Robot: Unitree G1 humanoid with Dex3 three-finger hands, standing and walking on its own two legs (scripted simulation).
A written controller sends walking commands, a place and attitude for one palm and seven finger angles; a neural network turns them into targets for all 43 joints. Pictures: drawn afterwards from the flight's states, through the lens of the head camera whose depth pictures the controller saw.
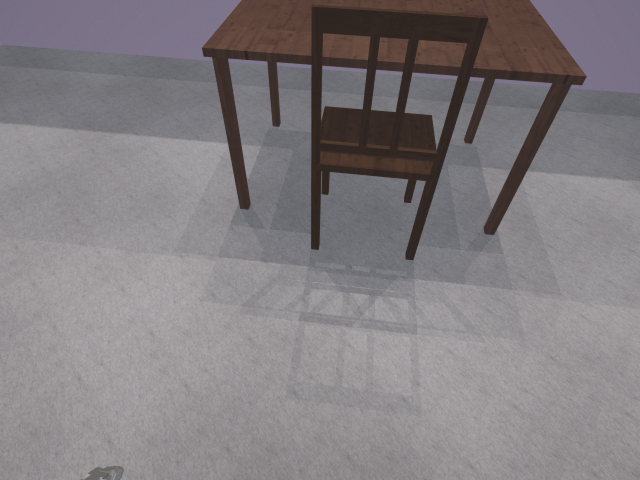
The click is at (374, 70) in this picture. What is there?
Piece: chair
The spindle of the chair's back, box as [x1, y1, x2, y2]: [359, 37, 379, 146]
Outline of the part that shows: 379,37 370,37 359,145 362,146 366,145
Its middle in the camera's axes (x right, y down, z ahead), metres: +0.14 -0.41 +1.12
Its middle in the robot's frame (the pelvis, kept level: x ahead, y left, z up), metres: +1.12 -0.07 -0.07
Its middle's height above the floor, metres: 0.70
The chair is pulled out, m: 0.00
